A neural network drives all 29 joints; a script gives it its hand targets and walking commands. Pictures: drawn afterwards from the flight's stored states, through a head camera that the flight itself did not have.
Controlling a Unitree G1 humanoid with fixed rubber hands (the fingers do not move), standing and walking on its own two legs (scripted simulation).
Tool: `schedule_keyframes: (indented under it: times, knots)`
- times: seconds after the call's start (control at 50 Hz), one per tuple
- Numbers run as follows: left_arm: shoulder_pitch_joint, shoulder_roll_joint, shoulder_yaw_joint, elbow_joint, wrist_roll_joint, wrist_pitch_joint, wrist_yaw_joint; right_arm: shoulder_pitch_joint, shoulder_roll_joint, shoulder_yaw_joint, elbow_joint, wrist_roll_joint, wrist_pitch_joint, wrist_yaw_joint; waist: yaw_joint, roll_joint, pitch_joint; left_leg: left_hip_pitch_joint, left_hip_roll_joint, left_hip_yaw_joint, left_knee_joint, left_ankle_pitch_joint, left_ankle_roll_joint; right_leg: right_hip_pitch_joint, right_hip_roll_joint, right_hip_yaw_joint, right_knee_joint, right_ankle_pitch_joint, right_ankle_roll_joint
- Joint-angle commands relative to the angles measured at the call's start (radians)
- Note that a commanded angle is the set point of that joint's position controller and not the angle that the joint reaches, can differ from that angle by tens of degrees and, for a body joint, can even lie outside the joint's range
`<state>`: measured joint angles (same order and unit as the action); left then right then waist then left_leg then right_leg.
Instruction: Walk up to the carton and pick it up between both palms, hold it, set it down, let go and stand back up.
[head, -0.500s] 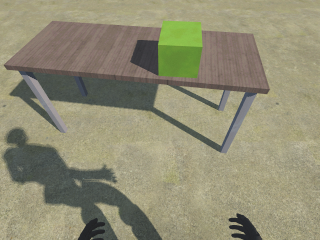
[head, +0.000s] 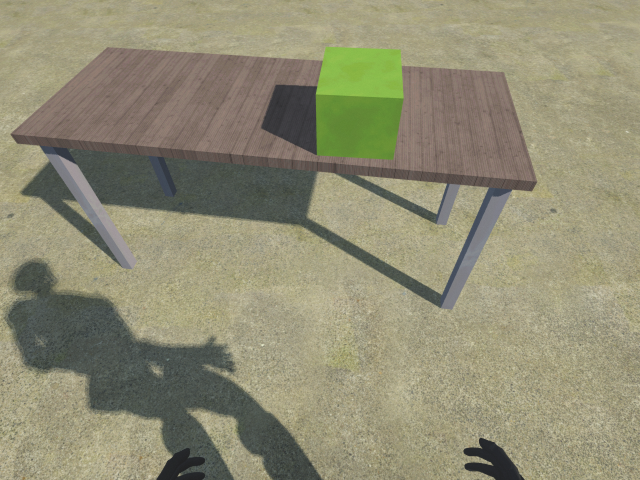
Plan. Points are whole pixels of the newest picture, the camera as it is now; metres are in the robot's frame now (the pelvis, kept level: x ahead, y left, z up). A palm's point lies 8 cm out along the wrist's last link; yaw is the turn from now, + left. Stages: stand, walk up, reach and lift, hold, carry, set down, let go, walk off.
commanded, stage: stand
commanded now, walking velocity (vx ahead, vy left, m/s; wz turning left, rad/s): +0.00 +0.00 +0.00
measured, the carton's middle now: (358, 102) +0.93 -0.10 -0.04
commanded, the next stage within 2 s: walk up in 0.98 s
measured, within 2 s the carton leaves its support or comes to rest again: neither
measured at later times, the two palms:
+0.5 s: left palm out of the picture +0.09 +0.22 -0.11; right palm out of the picture +0.09 -0.23 -0.11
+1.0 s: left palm out of the picture +0.05 +0.23 -0.12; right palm out of the picture +0.05 -0.23 -0.12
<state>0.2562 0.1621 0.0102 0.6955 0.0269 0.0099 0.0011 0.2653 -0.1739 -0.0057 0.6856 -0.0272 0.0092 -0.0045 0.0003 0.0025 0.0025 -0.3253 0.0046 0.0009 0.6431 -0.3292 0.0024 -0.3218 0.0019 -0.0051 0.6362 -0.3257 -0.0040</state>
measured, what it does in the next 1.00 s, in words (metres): stands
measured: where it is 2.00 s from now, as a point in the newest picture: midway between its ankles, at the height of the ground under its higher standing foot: (332, 475)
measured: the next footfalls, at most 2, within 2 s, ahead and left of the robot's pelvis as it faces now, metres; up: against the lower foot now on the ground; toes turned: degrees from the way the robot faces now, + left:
left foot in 1.90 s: +0.44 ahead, +0.07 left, +0.00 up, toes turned -7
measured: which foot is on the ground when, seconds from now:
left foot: down 0.00-1.00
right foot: down 0.00-1.00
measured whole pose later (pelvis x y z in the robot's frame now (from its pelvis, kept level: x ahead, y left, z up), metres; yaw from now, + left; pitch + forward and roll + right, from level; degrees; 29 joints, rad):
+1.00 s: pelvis +0.01 +0.00 +0.01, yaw +0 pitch -1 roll +0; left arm 0.29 0.15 0.04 0.91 0.02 0.00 0.03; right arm 0.30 -0.16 -0.03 0.91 -0.02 0.00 -0.03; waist 0.00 0.00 0.02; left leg -0.24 0.01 0.00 0.52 -0.28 0.00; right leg -0.23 0.00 0.00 0.51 -0.27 -0.01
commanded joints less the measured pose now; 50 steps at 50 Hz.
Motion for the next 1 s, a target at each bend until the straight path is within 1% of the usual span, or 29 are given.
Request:
schedule_keyframes:
  times: [0.0, 0.52, 0.74, 0.98]
  knots:
    - [-0.008, 0.093, 0.028, -0.069, 0.000, -0.021, 0.005, -0.005, -0.086, -0.028, -0.069, 0.000, -0.022, -0.005, 0.000, -0.001, -0.039, 0.012, 0.042, -0.063, -0.128, 0.120, 0.035, 0.013, -0.046, 0.064, -0.116, 0.117, -0.035]
    - [0.031, 0.087, 0.044, 0.026, -0.004, -0.025, 0.019, 0.034, -0.082, -0.043, 0.030, 0.004, -0.026, -0.018, 0.000, -0.001, -0.017, 0.044, 0.051, -0.071, -0.166, 0.159, 0.042, 0.044, -0.054, 0.073, -0.156, 0.155, -0.043]
    - [0.051, 0.086, 0.049, 0.096, -0.007, -0.025, 0.025, 0.052, -0.081, -0.048, 0.103, 0.007, -0.026, -0.024, -0.001, -0.001, 0.001, 0.063, 0.056, -0.074, -0.195, 0.170, 0.042, 0.064, -0.060, 0.077, -0.186, 0.166, -0.043]
    - [0.077, 0.077, 0.052, 0.199, -0.011, -0.025, 0.031, 0.074, -0.073, -0.049, 0.210, 0.011, -0.026, -0.030, -0.001, -0.002, 0.029, 0.090, 0.063, -0.076, -0.235, 0.179, 0.039, 0.091, -0.067, 0.080, -0.228, 0.176, -0.040]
